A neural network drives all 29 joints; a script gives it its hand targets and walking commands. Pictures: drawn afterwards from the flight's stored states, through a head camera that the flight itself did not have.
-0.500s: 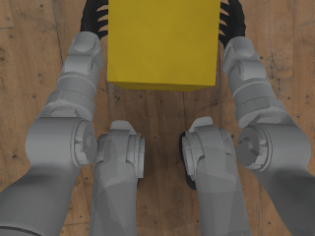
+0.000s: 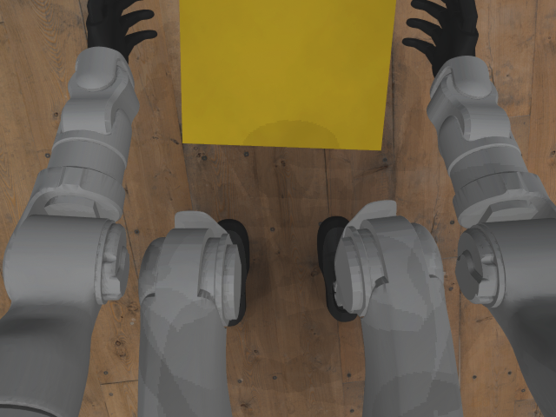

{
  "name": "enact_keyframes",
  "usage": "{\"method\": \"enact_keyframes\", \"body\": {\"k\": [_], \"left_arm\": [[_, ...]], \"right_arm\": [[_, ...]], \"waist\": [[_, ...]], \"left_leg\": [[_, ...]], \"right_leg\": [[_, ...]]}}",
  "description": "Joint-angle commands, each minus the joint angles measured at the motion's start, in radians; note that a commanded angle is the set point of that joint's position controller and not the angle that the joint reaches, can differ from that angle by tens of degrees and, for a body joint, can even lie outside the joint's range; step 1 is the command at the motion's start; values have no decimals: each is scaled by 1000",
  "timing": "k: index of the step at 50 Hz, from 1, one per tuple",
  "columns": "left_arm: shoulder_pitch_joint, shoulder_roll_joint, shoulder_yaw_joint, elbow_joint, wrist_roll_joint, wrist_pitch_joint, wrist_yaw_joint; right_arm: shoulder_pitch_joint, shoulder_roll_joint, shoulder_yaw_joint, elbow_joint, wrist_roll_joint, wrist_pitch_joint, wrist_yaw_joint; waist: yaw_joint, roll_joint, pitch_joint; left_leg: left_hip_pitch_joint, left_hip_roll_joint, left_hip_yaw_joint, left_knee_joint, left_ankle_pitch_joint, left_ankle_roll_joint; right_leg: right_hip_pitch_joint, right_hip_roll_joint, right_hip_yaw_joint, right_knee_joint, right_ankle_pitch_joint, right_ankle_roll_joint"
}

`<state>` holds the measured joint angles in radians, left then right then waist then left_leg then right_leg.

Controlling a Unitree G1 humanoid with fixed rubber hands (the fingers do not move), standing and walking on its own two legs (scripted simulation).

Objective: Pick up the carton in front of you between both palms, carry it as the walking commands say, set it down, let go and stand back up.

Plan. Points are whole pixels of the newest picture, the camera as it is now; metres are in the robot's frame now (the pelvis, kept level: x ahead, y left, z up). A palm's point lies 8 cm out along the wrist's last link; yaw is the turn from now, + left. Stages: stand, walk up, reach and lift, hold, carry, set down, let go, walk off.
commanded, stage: set down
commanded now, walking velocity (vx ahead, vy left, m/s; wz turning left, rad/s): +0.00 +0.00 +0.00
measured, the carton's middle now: (281, 69) +0.49 +0.00 -0.24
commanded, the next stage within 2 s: let go in 1.00 s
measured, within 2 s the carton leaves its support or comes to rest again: neither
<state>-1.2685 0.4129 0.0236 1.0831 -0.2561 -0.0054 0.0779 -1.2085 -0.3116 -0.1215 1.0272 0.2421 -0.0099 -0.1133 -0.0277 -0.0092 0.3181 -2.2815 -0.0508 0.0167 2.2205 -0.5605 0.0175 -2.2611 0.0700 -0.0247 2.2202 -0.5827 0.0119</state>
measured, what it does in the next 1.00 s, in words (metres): rises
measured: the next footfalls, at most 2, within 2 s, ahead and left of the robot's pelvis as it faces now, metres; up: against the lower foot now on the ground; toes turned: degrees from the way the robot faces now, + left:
none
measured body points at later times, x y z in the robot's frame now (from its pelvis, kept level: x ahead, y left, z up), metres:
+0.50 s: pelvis +0.01 +0.00 +0.11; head +0.33 +0.01 +0.44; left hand +0.53 +0.20 -0.01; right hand +0.51 -0.20 -0.01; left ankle +0.11 +0.11 -0.33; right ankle +0.11 -0.11 -0.33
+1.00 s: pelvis +0.04 +0.00 +0.25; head +0.32 +0.01 +0.60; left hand +0.53 +0.20 +0.14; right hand +0.51 -0.20 +0.15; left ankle +0.11 +0.11 -0.33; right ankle +0.11 -0.11 -0.33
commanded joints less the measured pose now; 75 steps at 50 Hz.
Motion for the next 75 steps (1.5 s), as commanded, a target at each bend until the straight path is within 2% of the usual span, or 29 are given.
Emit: {"method": "enact_keyframes", "body": {"k": [1,5,7,12,17,31,52,57,62,66,75], "left_arm": [[-226,109,8,-180,-11,-2,5],[-163,103,60,-306,43,48,12],[-129,92,94,-330,82,80,10],[-67,31,151,-266,142,92,-17],[-42,13,167,-237,162,75,-36],[4,27,183,-374,180,117,-62],[169,-52,241,-314,276,75,-103],[355,-83,235,-361,329,75,-81],[569,-116,204,-492,339,59,-67],[694,-131,173,-560,306,33,-76],[1090,-138,126,-564,280,-18,-95]], "right_arm": [[-179,-118,0,-190,19,-3,-13],[-123,-105,-28,-330,-8,43,-26],[-87,-89,-55,-362,-38,74,-28],[-24,-19,-109,-298,-107,90,-9],[1,0,-127,-271,-133,76,9],[62,-12,-134,-419,-144,117,31],[215,41,-180,-351,-226,71,91],[390,30,-158,-379,-274,63,113],[592,19,-116,-469,-303,48,139],[706,26,-79,-512,-283,28,153],[1083,52,-11,-526,-240,-19,160]], "waist": [[-14,54,-1359],[-5,55,-1503],[-2,55,-1466],[-5,46,-1211],[-9,45,-1210],[-11,69,-1440],[-6,54,-1275],[2,51,-1331],[0,32,-1263],[-2,22,-1130],[9,11,-936]], "left_leg": [[729,23,-28,-170,338,-25],[820,5,-6,-238,302,-19],[812,-4,3,-285,266,-17],[668,-6,0,-375,218,-13],[671,-6,-7,-457,242,-22],[974,-19,1,-695,336,-37],[1279,-1,-43,-1117,463,-42],[1455,1,-51,-1213,551,-45],[1585,4,-59,-1315,615,-39],[1625,11,-66,-1382,627,-30],[1747,15,-75,-1522,726,-29]], "right_leg": [[610,-31,-5,-186,343,18],[699,-11,-25,-251,317,11],[690,-1,-31,-297,281,7],[572,3,-18,-391,232,12],[588,2,-17,-468,262,18],[810,9,-32,-711,343,27],[1082,-10,6,-1132,454,33],[1231,-11,8,-1225,518,26],[1401,-18,30,-1323,590,9],[1514,-30,56,-1389,634,4],[1785,-48,93,-1514,813,8]]}}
